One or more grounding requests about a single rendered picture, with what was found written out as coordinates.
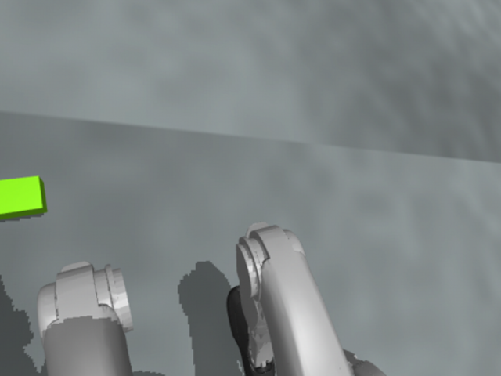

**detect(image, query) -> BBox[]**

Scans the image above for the right robot hand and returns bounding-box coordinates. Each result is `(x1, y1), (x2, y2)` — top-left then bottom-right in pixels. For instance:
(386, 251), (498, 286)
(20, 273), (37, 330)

(343, 349), (387, 376)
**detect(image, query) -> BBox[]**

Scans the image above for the right robot foot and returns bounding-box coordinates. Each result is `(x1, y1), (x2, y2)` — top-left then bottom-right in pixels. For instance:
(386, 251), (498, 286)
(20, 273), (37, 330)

(227, 286), (276, 376)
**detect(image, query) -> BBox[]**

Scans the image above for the small box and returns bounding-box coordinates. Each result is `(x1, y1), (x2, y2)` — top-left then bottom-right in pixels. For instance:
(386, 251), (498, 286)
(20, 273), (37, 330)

(0, 176), (47, 219)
